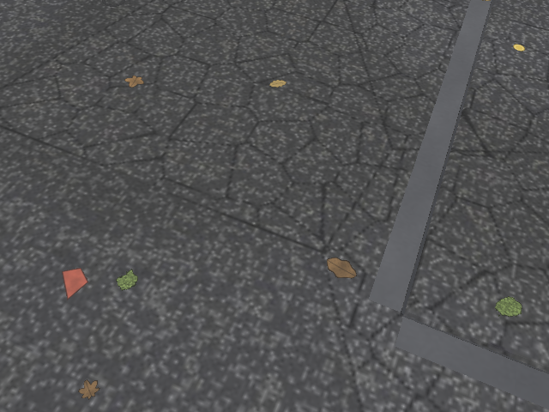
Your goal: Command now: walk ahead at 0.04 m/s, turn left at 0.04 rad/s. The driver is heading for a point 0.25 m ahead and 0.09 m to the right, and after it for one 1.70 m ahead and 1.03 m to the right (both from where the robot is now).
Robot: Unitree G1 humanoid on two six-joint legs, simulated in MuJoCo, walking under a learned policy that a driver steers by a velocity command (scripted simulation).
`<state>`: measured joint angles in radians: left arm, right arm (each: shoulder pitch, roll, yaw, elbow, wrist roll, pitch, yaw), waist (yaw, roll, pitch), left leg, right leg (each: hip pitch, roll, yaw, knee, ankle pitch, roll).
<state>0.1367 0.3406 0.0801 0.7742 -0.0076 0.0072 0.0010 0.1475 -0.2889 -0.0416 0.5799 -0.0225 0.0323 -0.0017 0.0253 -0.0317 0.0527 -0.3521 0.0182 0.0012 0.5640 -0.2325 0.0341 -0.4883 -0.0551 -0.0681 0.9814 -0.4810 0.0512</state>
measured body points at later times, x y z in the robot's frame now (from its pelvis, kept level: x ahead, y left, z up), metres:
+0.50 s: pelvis +0.04 -0.06 +0.01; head +0.07 -0.10 +0.46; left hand +0.20 +0.20 -0.09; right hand +0.14 -0.39 -0.08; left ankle +0.11 +0.08 -0.65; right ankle -0.03 -0.12 -0.73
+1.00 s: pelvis +0.13 -0.07 +0.00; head +0.17 -0.11 +0.45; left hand +0.47 -0.02 -0.08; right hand +0.03 -0.37 -0.09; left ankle +0.26 -0.03 -0.73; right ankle +0.02 -0.15 -0.68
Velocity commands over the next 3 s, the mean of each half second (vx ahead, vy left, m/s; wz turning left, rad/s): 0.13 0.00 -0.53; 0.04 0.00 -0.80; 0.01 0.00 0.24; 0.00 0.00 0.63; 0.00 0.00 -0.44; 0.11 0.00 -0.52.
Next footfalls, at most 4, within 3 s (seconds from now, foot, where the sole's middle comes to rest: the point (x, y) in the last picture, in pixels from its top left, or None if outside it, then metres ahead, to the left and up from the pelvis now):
0.32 right None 0.00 -0.13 -0.77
0.76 left None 0.29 -0.06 -0.77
1.12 right None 0.07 -0.20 -0.77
1.58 left None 0.24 -0.02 -0.77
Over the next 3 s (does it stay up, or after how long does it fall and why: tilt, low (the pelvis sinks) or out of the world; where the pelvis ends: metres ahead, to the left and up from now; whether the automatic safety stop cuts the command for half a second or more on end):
stays up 0.19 -0.15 0.01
